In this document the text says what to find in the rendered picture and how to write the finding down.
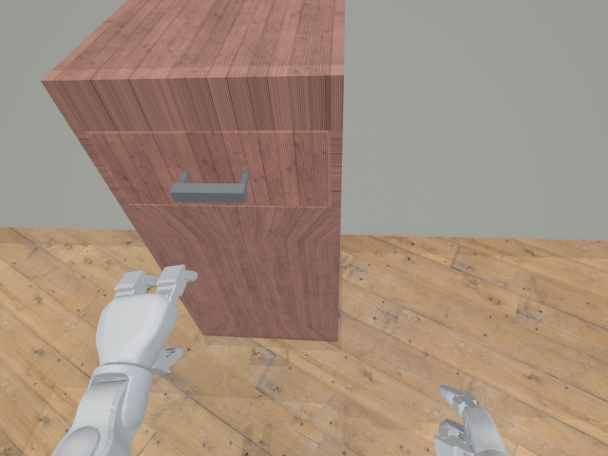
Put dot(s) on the handle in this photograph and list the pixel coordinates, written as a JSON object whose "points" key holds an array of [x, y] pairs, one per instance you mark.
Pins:
{"points": [[210, 192]]}

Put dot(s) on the drawer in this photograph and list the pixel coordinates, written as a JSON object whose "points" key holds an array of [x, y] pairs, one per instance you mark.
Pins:
{"points": [[286, 167]]}

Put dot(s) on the robot left hand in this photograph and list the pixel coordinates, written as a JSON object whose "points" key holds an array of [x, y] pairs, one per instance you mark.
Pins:
{"points": [[135, 326]]}

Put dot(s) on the cabinet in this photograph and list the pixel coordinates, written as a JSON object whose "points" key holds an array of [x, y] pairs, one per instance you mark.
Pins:
{"points": [[224, 65]]}

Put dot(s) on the robot left forearm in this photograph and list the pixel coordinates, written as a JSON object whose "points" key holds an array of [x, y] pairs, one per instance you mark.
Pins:
{"points": [[110, 412]]}

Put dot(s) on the robot right hand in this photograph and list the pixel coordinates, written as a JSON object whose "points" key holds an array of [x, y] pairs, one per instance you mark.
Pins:
{"points": [[477, 433]]}

